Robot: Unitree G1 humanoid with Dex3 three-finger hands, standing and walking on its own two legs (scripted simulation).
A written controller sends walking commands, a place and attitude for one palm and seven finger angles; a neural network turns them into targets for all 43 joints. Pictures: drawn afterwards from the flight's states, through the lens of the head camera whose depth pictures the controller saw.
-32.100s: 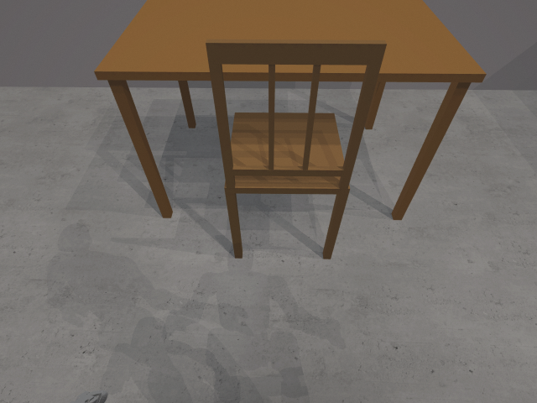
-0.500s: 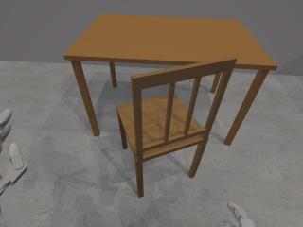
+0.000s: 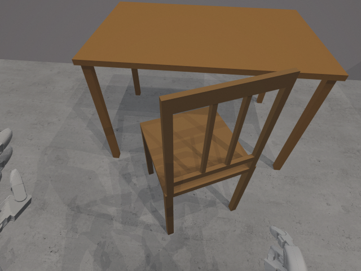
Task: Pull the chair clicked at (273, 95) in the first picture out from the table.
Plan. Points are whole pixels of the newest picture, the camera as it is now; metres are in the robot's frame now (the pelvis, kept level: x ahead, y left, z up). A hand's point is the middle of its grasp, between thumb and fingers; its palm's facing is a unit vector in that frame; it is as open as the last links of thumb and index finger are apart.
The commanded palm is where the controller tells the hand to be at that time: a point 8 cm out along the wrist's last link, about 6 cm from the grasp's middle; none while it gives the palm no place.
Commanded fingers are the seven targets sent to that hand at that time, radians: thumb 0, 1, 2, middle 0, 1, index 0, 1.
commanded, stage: stop stepping back and stand still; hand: left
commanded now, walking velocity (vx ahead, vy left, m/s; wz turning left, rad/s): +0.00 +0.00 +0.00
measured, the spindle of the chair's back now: (207, 142) +0.52 -0.06 -0.07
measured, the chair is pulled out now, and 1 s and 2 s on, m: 0.20 0.20 0.20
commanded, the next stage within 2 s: let the arm hang, fingers relaxed in 0.44 s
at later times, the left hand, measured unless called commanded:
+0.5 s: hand (26, 189) +0.21 +0.27 +0.15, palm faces +0.41 -0.79 -0.45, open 7.4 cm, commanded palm +0.16 +0.31 +0.17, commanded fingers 0.00 0.90 0.90 -0.20 -0.30 -0.20 -0.30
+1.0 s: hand out of the picture +0.02 +0.18 -0.18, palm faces +0.03 -0.98 -0.21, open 7.0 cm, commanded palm none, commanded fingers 0.00 0.90 0.90 -0.20 -0.30 -0.20 -0.30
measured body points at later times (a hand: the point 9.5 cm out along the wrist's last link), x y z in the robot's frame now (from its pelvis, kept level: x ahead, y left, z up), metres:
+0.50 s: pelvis +0.02 +0.01 +0.00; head +0.02 +0.01 +0.45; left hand +0.18 +0.31 +0.17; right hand +0.19 -0.23 -0.08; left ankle -0.03 +0.12 -0.74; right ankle +0.02 -0.13 -0.74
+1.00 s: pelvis +0.01 +0.00 +0.00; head +0.03 +0.00 +0.45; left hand +0.02 +0.24 -0.16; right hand -0.03 -0.24 -0.15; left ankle -0.03 +0.12 -0.74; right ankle +0.02 -0.13 -0.74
